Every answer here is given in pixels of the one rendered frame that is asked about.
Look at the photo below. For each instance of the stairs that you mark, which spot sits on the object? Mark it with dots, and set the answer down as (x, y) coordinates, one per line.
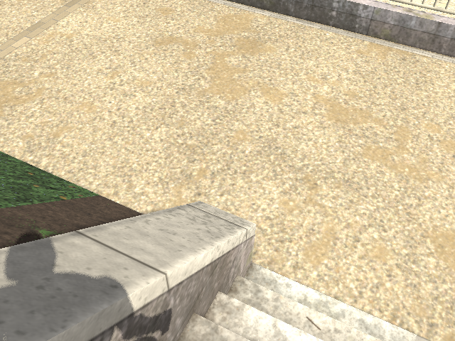
(266, 306)

